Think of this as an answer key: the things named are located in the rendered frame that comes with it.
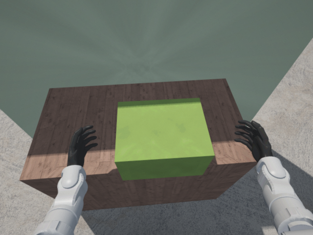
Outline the right robot hand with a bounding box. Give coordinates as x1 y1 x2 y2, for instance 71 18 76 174
234 120 273 162

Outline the pedestal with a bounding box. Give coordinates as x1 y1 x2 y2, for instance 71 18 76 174
19 78 258 211

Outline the carton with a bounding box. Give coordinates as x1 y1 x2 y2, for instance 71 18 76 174
114 98 215 181

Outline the robot right forearm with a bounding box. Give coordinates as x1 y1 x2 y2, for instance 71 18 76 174
256 156 313 235

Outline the robot left forearm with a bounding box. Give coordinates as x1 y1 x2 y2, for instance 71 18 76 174
33 165 88 235

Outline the left robot hand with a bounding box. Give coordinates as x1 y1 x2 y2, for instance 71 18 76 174
67 125 98 167

